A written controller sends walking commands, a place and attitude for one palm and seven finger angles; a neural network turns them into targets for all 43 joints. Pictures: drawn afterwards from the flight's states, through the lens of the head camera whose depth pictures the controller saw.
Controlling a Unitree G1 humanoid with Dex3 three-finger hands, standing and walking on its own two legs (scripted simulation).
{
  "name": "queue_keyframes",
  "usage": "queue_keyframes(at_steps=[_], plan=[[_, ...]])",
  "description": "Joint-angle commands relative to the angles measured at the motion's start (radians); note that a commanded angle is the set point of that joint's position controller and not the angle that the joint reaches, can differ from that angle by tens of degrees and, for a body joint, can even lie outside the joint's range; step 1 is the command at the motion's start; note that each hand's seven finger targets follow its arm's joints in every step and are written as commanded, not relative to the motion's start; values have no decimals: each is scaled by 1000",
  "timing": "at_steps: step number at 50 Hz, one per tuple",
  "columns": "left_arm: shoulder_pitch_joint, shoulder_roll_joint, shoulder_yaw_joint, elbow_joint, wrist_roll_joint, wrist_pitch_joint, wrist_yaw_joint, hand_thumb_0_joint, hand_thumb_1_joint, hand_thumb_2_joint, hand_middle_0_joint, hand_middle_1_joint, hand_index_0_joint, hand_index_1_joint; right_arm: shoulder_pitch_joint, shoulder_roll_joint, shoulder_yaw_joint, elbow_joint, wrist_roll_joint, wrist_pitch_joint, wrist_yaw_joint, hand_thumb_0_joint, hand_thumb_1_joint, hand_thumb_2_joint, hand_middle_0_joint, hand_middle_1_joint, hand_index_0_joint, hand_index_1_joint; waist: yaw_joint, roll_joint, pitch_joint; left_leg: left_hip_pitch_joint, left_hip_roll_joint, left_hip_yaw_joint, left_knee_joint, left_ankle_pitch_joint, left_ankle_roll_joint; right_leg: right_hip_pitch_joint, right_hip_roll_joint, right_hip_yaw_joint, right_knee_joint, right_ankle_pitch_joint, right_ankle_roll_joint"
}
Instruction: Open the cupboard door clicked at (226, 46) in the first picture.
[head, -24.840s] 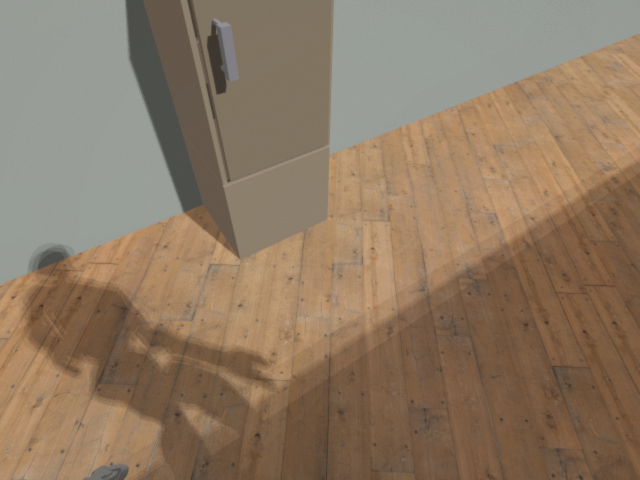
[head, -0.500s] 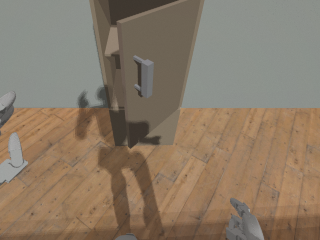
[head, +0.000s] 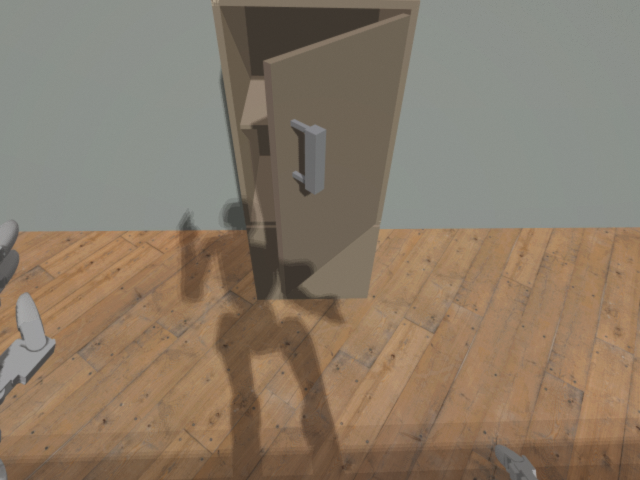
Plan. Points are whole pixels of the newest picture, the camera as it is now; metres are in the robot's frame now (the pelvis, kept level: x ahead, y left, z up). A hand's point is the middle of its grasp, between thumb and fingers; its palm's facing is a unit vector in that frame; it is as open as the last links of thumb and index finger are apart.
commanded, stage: stop stepping back and stand still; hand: left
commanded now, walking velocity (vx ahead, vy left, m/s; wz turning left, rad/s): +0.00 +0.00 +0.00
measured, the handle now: (305, 156) +0.65 +0.07 +0.08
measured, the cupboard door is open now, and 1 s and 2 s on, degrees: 45 45 45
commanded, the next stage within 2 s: let the arm hang, fingers relaxed in 0.48 s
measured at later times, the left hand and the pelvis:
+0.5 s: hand (6, 380) +0.16 +0.28 +0.15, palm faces +0.43 -0.79 -0.45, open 7.4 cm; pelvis -0.03 +0.02 +0.01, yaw +0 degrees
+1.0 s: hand out of the picture -0.05 +0.19 -0.18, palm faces +0.02 -0.99 -0.16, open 7.2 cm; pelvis -0.04 +0.01 +0.00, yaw +2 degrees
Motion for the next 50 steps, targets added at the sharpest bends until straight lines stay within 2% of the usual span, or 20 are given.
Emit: queue_keyframes(at_steps=[1,7,11,14,20,28,29,30,31,32,33,35,36,38,40,42,44,45,47,50], plan=[[-43,212,126,-267,-3,-81,11,0,900,900,-200,-300,-200,-300,-126,-103,-26,-202,5,-74,8,0,-900,-900,200,300,200,300,4,84,-33,-29,86,-98,-144,196,54,25,-21,49,-63,179,22],[-3,196,132,-206,-14,-77,8,0,900,900,-200,-300,-200,-300,-137,-92,-21,-214,2,-65,16,0,-900,-900,200,300,200,300,0,63,-12,-49,55,-75,-164,-1,34,-1,-32,85,-153,92,14],[-33,183,110,-198,-12,-69,5,0,900,900,-200,-300,-200,-300,-145,-89,-19,-217,0,-56,14,0,-900,-900,200,300,200,300,-4,36,3,-37,40,-68,-161,-70,28,-40,-38,103,-217,12,13],[-66,188,104,-221,-7,-63,7,0,900,900,-200,-300,-200,-300,-151,-89,-18,-218,-1,-56,9,0,-900,-900,200,300,200,300,-3,77,0,-22,44,-74,-186,-83,25,-44,-30,86,-222,-7,16],[-63,189,104,-253,0,-59,14,0,900,900,-200,-300,-200,-300,-148,-89,-17,-226,-1,-62,3,0,-900,-900,200,300,200,300,4,112,-19,-44,50,-93,-238,-115,27,15,-13,49,-194,21,25],[6,199,124,-240,-7,-62,16,0,900,900,-200,-300,-200,-300,-149,-94,-27,-221,0,-60,5,0,-900,-900,200,300,200,300,5,79,-38,-30,35,-76,-197,-4,15,29,-28,52,-211,83,21],[-83,36,-278,557,66,100,-129,0,900,900,-200,-300,-200,-300,-192,-293,-79,45,6,-63,98,0,-900,-900,200,300,200,300,-44,106,44,-137,82,-133,-35,228,44,-96,-96,24,-48,221,-9],[-87,36,-255,585,50,173,-149,0,900,900,-200,-300,-200,-300,-114,-236,-76,38,14,14,100,0,-900,-900,200,300,200,300,-25,102,-21,-78,93,-117,-54,278,36,-99,-84,59,-50,142,-9],[-116,27,-266,609,49,188,-153,0,900,900,-200,-300,-200,-300,-112,-234,-68,32,5,40,97,0,-900,-900,200,300,200,300,-19,80,-37,-115,117,-160,-74,193,58,-106,-63,41,-14,17,-10],[-138,37,-271,652,53,191,-155,0,900,900,-200,-300,-200,-300,-130,-238,-59,24,-1,59,95,0,-900,-900,200,300,200,300,-11,44,-31,-156,123,-189,-101,130,77,-86,-51,45,12,-11,-14],[-165,62,-276,703,58,190,-156,0,900,900,-200,-300,-200,-300,-139,-247,-57,24,-9,71,95,0,-900,-900,200,300,200,300,-2,-53,-29,-167,121,-208,-111,104,82,-61,-47,54,6,-11,-22],[-223,99,-283,827,62,186,-157,0,900,900,-200,-300,-200,-300,-147,-256,-56,55,-14,88,98,0,-900,-900,200,300,200,300,4,-164,-43,-141,85,-176,-73,95,76,-40,-92,86,-58,35,-40],[-260,115,-291,894,61,187,-156,0,900,900,-200,-300,-200,-300,-146,-250,-54,77,-14,99,99,0,-900,-900,200,300,200,300,-3,-185,-34,-111,58,-150,-47,77,65,-68,-122,112,-101,16,-52],[-326,123,-315,1015,54,196,-149,0,900,900,-200,-300,-200,-300,-129,-223,-45,120,-18,124,100,0,-900,-900,200,300,200,300,-20,-140,-4,-38,18,-101,9,25,46,-149,-165,142,-175,-80,-80],[-368,101,-339,1118,47,203,-144,0,900,900,-200,-300,-200,-300,-96,-178,-32,166,-23,142,99,0,-900,-900,200,300,200,300,-34,-37,16,-7,13,-79,12,12,34,-178,-171,146,-191,-124,-82],[-360,80,-350,1209,41,203,-142,0,900,900,-200,-300,-200,-300,-88,-166,-26,205,-23,148,96,0,-900,-900,200,300,200,300,-28,51,31,-20,35,-111,-59,2,35,-158,-137,127,-174,-138,-67],[-321,68,-347,1288,39,202,-143,0,900,900,-200,-300,-200,-300,-94,-175,-25,233,-22,143,90,0,-900,-900,200,300,200,300,-6,141,32,-77,64,-162,-153,-34,45,-70,-100,100,-141,-88,-46],[-294,61,-347,1323,36,200,-143,0,900,900,-200,-300,-200,-300,-94,-177,-23,247,-21,141,86,0,-900,-900,200,300,200,300,4,165,12,-88,70,-174,-179,-57,47,-24,-93,91,-134,-56,-41],[-261,43,-342,1387,33,196,-143,0,900,900,-200,-300,-200,-300,-86,-169,-26,275,-19,140,79,0,-900,-900,200,300,200,300,13,174,4,-87,70,-168,-191,-65,47,16,-94,85,-148,-10,-42],[-260,40,-340,1443,32,189,-142,0,900,900,-200,-300,-200,-300,-51,-169,-34,316,-14,140,73,0,-900,-900,200,300,200,300,4,107,15,-46,68,-155,-181,-39,44,6,-105,84,-187,-9,-49]])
